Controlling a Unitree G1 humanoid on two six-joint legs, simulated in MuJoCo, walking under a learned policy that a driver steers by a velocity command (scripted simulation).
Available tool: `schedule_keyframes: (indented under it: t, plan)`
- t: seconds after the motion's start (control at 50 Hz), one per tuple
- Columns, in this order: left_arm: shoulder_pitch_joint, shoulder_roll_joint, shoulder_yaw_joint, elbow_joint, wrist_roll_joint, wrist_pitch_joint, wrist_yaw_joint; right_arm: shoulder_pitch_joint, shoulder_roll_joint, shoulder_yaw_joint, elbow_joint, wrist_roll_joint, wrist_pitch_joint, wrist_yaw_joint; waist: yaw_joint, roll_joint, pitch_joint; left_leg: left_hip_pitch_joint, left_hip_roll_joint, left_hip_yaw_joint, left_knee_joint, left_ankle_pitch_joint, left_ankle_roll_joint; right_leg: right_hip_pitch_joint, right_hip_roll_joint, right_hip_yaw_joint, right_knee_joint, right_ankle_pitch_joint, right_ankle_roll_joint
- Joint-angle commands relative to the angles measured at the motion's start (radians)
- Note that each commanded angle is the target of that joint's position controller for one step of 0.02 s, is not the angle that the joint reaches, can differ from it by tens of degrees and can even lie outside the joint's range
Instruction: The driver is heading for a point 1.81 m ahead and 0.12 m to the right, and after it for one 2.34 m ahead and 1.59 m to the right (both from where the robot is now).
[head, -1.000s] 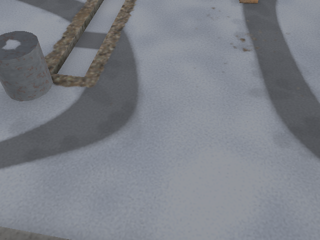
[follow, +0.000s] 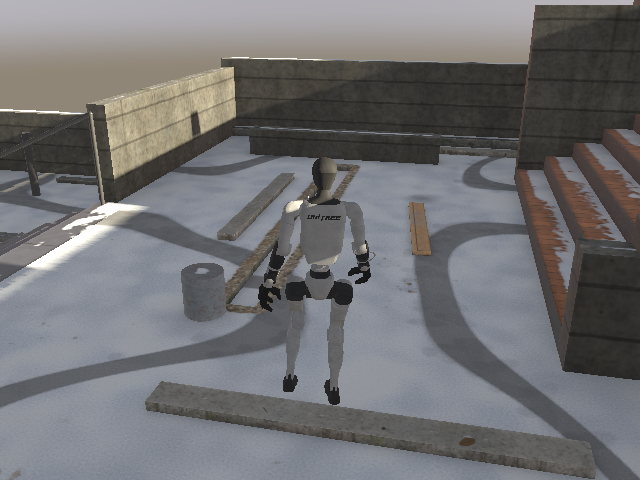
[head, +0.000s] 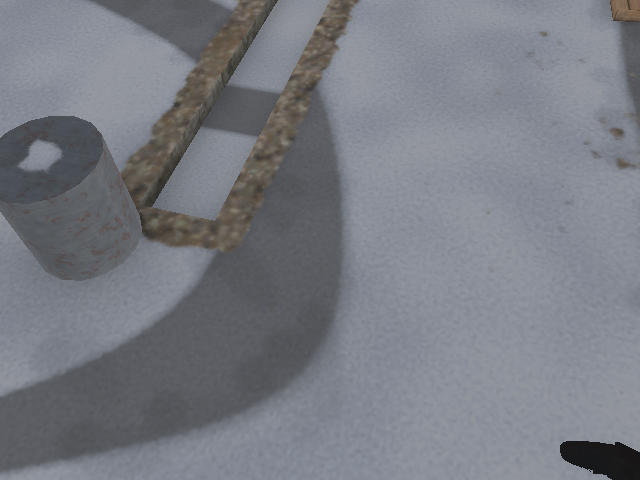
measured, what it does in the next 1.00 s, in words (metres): steps on the spot: left foot, then right foot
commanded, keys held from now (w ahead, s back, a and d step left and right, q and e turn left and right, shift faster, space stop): e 0.24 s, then no key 0.76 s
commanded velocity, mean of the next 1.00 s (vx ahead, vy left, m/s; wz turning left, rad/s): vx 0.02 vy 0.00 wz -0.25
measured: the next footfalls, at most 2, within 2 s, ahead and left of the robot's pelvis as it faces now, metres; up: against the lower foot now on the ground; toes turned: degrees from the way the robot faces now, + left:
left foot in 0.26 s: +0.16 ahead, +0.15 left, +0.00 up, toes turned -15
right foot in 0.60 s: +0.06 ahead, -0.08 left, +0.00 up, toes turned -12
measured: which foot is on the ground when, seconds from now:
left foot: up 0.00-0.24, down 0.26-1.00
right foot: down 0.00-0.26, up 0.28-0.58, down 0.60-1.00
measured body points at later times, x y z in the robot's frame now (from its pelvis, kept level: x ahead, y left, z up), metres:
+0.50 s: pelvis +0.05 +0.06 +0.00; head +0.08 +0.07 +0.45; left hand +0.26 +0.29 -0.11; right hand +0.09 -0.23 -0.10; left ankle +0.12 +0.16 -0.74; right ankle +0.02 -0.08 -0.68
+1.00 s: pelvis +0.07 +0.03 +0.00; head +0.07 +0.02 +0.45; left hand +0.23 +0.23 -0.13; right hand +0.07 -0.25 -0.14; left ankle +0.12 +0.16 -0.74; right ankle +0.02 -0.07 -0.74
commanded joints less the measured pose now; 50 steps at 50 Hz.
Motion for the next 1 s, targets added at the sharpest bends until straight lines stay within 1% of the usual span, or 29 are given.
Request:
schedule_keyframes:
  t: [0.02, 0.04, 0.08, 0.12, 0.16, 0.18, 0.22, 0.24, 0.26, 0.28, 0.3, 0.32, 0.34, 0.36, 0.38, 0.42, 0.48, 0.5, 0.54, 0.58, 0.6, 0.62, 0.64, 0.66, 0.68, 0.7, 0.74, 0.88, 1.0]
  plan:
    - [0.019, 0.195, 0.045, -0.094, -0.014, 0.010, 0.036, 0.021, -0.078, -0.025, -0.060, -0.001, -0.006, -0.011, -0.052, -0.080, -0.250, -0.044, 0.009, -0.050, -0.054, 0.094, -0.039, 0.248, -0.291, 0.315, -0.091, 0.519, -0.182]
    - [0.005, 0.194, 0.047, -0.104, -0.022, 0.027, 0.044, 0.015, -0.066, -0.020, -0.062, 0.003, 0.000, -0.012, -0.058, -0.086, -0.219, -0.049, 0.009, -0.044, -0.191, 0.140, -0.055, 0.235, -0.254, 0.291, -0.103, 0.379, -0.158]
    - [-0.029, 0.183, 0.049, -0.131, -0.026, 0.058, 0.057, -0.017, -0.041, -0.010, -0.064, 0.002, 0.001, -0.005, -0.042, -0.136, -0.183, 0.000, -0.007, -0.032, -0.384, 0.204, -0.076, 0.197, -0.206, 0.285, -0.121, 0.154, -0.122]
    - [-0.066, 0.195, 0.056, -0.162, -0.014, 0.076, 0.059, -0.014, -0.048, -0.011, -0.055, 0.003, -0.004, 0.007, -0.038, -0.179, -0.157, 0.086, -0.024, -0.021, -0.501, 0.229, -0.085, 0.126, -0.192, 0.303, -0.135, 0.028, -0.117]
    - [-0.086, 0.199, 0.060, -0.185, -0.006, 0.085, 0.050, 0.019, -0.072, -0.018, -0.040, 0.006, -0.013, 0.016, -0.039, -0.206, -0.148, 0.166, -0.038, -0.015, -0.584, 0.218, -0.084, 0.084, -0.191, 0.335, -0.129, 0.014, -0.118]
    - [-0.094, 0.197, 0.059, -0.194, -0.008, 0.088, 0.045, 0.039, -0.083, -0.022, -0.034, 0.006, -0.018, 0.020, -0.043, -0.216, -0.146, 0.200, -0.042, -0.017, -0.617, 0.208, -0.080, 0.075, -0.195, 0.364, -0.120, 0.034, -0.118]
    - [-0.134, 0.188, 0.055, -0.216, -0.020, 0.091, 0.039, 0.099, -0.097, -0.030, -0.017, 0.004, -0.033, 0.029, -0.076, -0.217, -0.145, 0.285, -0.037, -0.013, -0.764, 0.260, -0.058, 0.073, -0.183, 0.401, -0.072, 0.079, -0.098]
    - [-0.148, 0.176, 0.051, -0.227, -0.028, 0.092, 0.038, 0.140, -0.108, -0.036, -0.003, 0.001, -0.040, 0.033, -0.098, -0.208, -0.145, 0.362, -0.021, -0.006, -0.876, 0.340, -0.039, 0.055, -0.154, 0.398, -0.035, 0.062, -0.072]
    - [-0.120, 0.141, 0.041, -0.231, -0.023, 0.093, 0.039, 0.184, -0.147, -0.047, 0.006, -0.013, -0.044, 0.033, -0.094, -0.150, -0.175, 0.473, 0.090, -0.080, -0.932, 0.406, 0.000, 0.004, -0.108, 0.352, 0.063, -0.067, -0.029]
    - [-0.045, 0.077, 0.024, -0.232, -0.001, 0.091, 0.040, 0.183, -0.217, -0.056, -0.012, -0.035, -0.038, 0.029, -0.037, 0.104, -0.209, 0.581, 0.318, -0.314, -0.947, 0.615, 0.097, -0.123, 0.038, 0.184, 0.332, -0.399, 0.030]
    - [-0.060, 0.141, 0.043, -0.272, -0.006, 0.071, 0.036, 0.196, -0.242, -0.062, -0.017, -0.072, -0.032, 0.036, -0.039, 0.279, -0.186, 0.558, 0.445, -0.558, -1.005, 0.652, 0.273, -0.300, 0.096, 0.130, 0.525, -0.583, 0.080]
    - [-0.067, 0.224, 0.063, -0.254, -0.003, 0.061, 0.033, 0.162, -0.208, -0.056, -0.035, -0.060, -0.034, 0.036, -0.048, 0.193, -0.165, 0.516, 0.427, -0.529, -1.016, 0.514, 0.307, -0.326, 0.036, 0.141, 0.684, -0.506, 0.103]
    - [-0.086, 0.250, 0.075, -0.234, -0.010, 0.067, 0.033, 0.123, -0.161, -0.046, -0.044, -0.044, -0.030, 0.034, -0.050, 0.125, -0.142, 0.476, 0.348, -0.395, -0.999, 0.426, 0.257, -0.317, 0.022, 0.134, 0.736, -0.417, 0.114]
    - [-0.084, 0.227, 0.073, -0.215, -0.011, 0.079, 0.038, 0.095, -0.136, -0.035, -0.051, -0.028, -0.023, 0.032, -0.043, 0.095, -0.132, 0.447, 0.280, -0.304, -0.992, 0.371, 0.213, -0.297, 0.015, 0.115, 0.760, -0.362, 0.130]
    - [-0.077, 0.205, 0.066, -0.211, -0.006, 0.087, 0.037, 0.085, -0.125, -0.028, -0.050, -0.016, -0.017, 0.029, -0.046, 0.099, -0.119, 0.417, 0.249, -0.253, -0.993, 0.374, 0.204, -0.279, 0.016, 0.099, 0.785, -0.314, 0.146]
    - [-0.080, 0.155, 0.049, -0.216, -0.014, 0.084, 0.029, 0.101, -0.121, -0.022, -0.036, -0.018, -0.008, 0.023, -0.046, 0.118, -0.119, 0.378, 0.186, -0.153, -1.009, 0.367, 0.195, -0.207, 0.003, 0.034, 0.697, -0.256, 0.159]
    - [-0.147, 0.095, 0.014, -0.242, -0.007, 0.077, 0.021, 0.145, -0.124, -0.019, -0.016, -0.018, 0.003, 0.011, -0.088, 0.164, -0.147, 0.410, 0.176, -0.113, -0.996, 0.349, 0.200, -0.094, -0.063, -0.039, 0.408, -0.258, 0.167]
    - [-0.168, 0.091, 0.009, -0.248, -0.009, 0.073, 0.017, 0.171, -0.143, -0.023, -0.009, -0.017, 0.005, 0.012, -0.107, 0.179, -0.146, 0.410, 0.192, -0.128, -0.996, 0.329, 0.210, -0.052, -0.074, -0.050, 0.323, -0.284, 0.160]
    - [-0.156, 0.122, 0.016, -0.238, -0.018, 0.066, 0.010, 0.204, -0.167, -0.026, 0.000, -0.012, 0.008, 0.016, -0.118, 0.186, -0.142, 0.414, 0.222, -0.165, -0.981, 0.311, 0.223, 0.022, -0.068, -0.072, 0.177, -0.252, 0.141]
    - [-0.098, 0.122, 0.019, -0.203, -0.014, 0.062, 0.006, 0.216, -0.151, -0.016, 0.010, 0.001, 0.006, 0.020, -0.082, 0.149, -0.125, 0.363, 0.209, -0.157, -0.944, 0.334, 0.189, 0.158, -0.056, -0.085, -0.063, -0.081, 0.098]
    - [-0.087, 0.145, 0.021, -0.204, -0.002, 0.062, 0.008, 0.256, -0.137, -0.009, 0.026, 0.002, -0.003, 0.024, -0.080, 0.116, -0.132, 0.313, 0.196, -0.146, -0.922, 0.350, 0.138, 0.246, -0.093, -0.030, -0.112, 0.003, 0.069]
    - [-0.061, 0.196, 0.029, -0.210, 0.009, 0.064, 0.015, 0.263, -0.107, 0.002, 0.019, -0.017, -0.016, 0.032, -0.095, -0.005, -0.174, 0.257, 0.143, -0.079, -0.815, 0.304, 0.075, 0.337, -0.213, 0.097, -0.091, 0.185, 0.034]
    - [-0.092, 0.205, 0.030, -0.184, 0.019, 0.064, 0.007, 0.280, -0.051, 0.012, 0.005, -0.023, -0.029, 0.036, -0.155, -0.219, -0.179, 0.293, 0.060, 0.027, -0.821, 0.187, 0.017, 0.211, -0.264, 0.145, -0.075, 0.102, -0.042]
    - [-0.141, 0.117, 0.010, -0.211, 0.017, 0.055, -0.003, 0.216, -0.095, 0.007, 0.011, -0.036, -0.029, 0.033, -0.115, -0.169, -0.140, 0.359, 0.065, 0.024, -0.817, 0.215, -0.020, 0.126, -0.242, 0.147, -0.108, -0.038, -0.053]
    - [-0.140, 0.087, -0.001, -0.198, 0.024, 0.047, -0.007, 0.195, -0.103, 0.001, 0.018, -0.033, -0.027, 0.033, -0.109, -0.149, -0.115, 0.382, 0.063, 0.024, -0.825, 0.256, -0.026, 0.093, -0.210, 0.122, -0.117, -0.122, -0.024]
    - [-0.131, 0.108, 0.004, -0.193, 0.022, 0.041, -0.007, 0.198, -0.102, -0.001, 0.033, -0.027, -0.021, 0.028, -0.103, -0.134, -0.093, 0.395, 0.059, 0.029, -0.816, 0.273, -0.022, 0.073, -0.177, 0.095, -0.116, -0.150, 0.003]
    - [-0.110, 0.113, 0.002, -0.174, 0.012, 0.027, -0.007, 0.218, -0.103, -0.004, 0.048, -0.022, -0.013, 0.025, -0.105, -0.127, -0.056, 0.401, 0.068, 0.015, -0.828, 0.305, -0.011, 0.048, -0.165, 0.084, -0.113, -0.134, 0.022]
    - [-0.089, 0.098, 0.000, -0.134, 0.005, 0.022, -0.001, 0.228, -0.091, -0.009, 0.118, -0.015, -0.012, 0.028, -0.097, -0.051, -0.071, 0.433, 0.071, 0.018, -0.836, 0.351, -0.013, 0.086, -0.145, 0.059, -0.083, -0.031, 0.024]
    - [-0.075, 0.089, 0.002, -0.090, 0.000, 0.023, -0.001, 0.230, -0.094, -0.012, 0.175, -0.011, -0.005, 0.021, -0.096, -0.028, -0.078, 0.455, 0.074, 0.017, -0.838, 0.378, -0.016, 0.107, -0.130, 0.038, -0.074, 0.022, 0.026]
